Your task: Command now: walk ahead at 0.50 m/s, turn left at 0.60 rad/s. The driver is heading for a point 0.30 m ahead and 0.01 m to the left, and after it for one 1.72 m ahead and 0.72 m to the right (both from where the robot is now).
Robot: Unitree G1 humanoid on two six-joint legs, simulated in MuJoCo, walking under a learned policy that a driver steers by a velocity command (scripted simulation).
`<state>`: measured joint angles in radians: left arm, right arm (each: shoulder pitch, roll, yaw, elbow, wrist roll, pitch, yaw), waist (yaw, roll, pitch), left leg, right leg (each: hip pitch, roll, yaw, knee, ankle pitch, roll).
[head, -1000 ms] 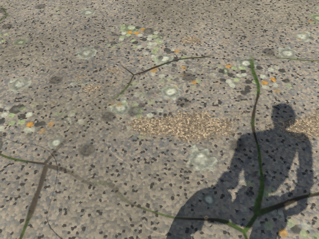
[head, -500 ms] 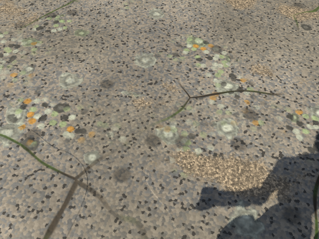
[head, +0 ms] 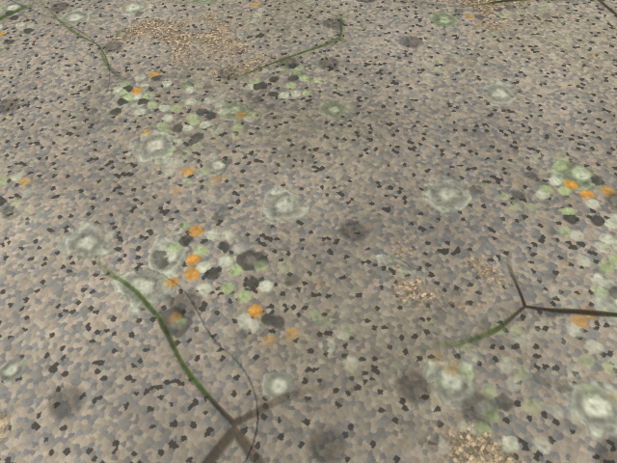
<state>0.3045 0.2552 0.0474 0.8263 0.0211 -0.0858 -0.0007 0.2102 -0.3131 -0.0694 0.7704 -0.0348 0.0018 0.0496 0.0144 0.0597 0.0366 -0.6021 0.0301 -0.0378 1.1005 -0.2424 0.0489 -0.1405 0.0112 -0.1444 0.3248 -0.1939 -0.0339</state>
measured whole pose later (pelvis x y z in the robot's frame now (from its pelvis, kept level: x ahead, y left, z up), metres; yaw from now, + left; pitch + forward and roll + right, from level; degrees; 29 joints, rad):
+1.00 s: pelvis +0.21 +0.02 +0.00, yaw -16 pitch +1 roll +1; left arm 0.22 0.27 0.07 0.75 0.00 0.04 0.00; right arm 0.18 -0.27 -0.06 0.79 -0.02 0.05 -0.02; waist 0.01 0.03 0.05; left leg -0.49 0.01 -0.02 0.99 -0.39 -0.04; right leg -0.27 0.07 0.04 0.43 -0.18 -0.08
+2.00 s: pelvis +0.17 +0.05 -0.01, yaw -39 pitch -1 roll -1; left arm 0.15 0.21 -0.01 0.83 0.01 0.01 0.02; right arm 0.25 -0.26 -0.03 0.87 -0.02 0.05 -0.02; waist -0.02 0.03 0.04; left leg -0.16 0.02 -0.01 0.45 -0.26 -0.01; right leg -0.19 0.08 0.01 0.45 -0.24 -0.06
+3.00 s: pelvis +0.47 -0.14 +0.00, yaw -39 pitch -1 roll +1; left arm 0.24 0.23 0.04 0.99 0.04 -0.06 -0.02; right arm 0.29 -0.23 -0.05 1.00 -0.02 -0.08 0.01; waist 0.00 -0.03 0.06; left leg -0.18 -0.08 0.11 0.36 -0.17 0.11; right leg -0.49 -0.06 0.01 1.12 -0.26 -0.07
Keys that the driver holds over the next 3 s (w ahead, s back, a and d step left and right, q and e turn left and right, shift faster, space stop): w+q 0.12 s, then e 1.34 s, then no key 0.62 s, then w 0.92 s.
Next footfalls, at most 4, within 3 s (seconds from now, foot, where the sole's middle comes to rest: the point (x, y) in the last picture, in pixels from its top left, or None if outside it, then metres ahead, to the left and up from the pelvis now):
0.26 left None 0.28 0.14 -0.78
0.76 right None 0.25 -0.07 -0.78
1.24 left None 0.30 0.12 -0.78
1.66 right None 0.15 -0.04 -0.78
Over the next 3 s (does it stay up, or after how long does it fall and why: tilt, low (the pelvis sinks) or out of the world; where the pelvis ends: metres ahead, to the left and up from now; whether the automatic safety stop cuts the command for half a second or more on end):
stays up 0.47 -0.14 0.00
